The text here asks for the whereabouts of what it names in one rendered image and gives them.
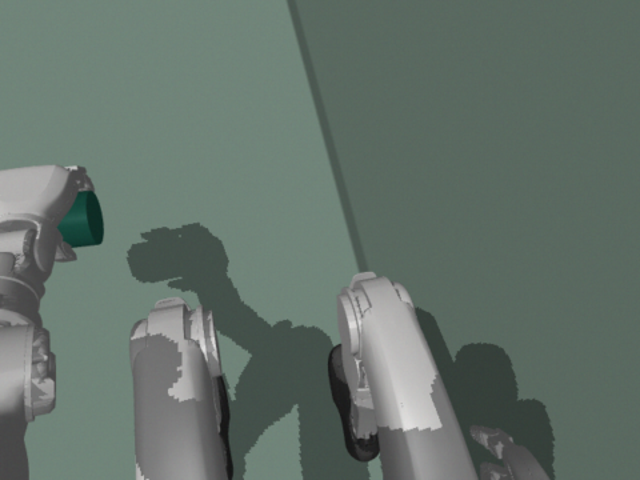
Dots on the left robot arm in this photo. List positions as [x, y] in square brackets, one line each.
[28, 246]

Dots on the left robot foot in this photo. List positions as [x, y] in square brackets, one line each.
[224, 426]

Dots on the right robot foot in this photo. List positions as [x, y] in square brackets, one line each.
[360, 449]

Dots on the right robot hand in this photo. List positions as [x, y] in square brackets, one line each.
[519, 463]

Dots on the can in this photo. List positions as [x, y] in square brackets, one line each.
[83, 224]

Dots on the left robot hand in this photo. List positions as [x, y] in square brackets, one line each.
[47, 191]

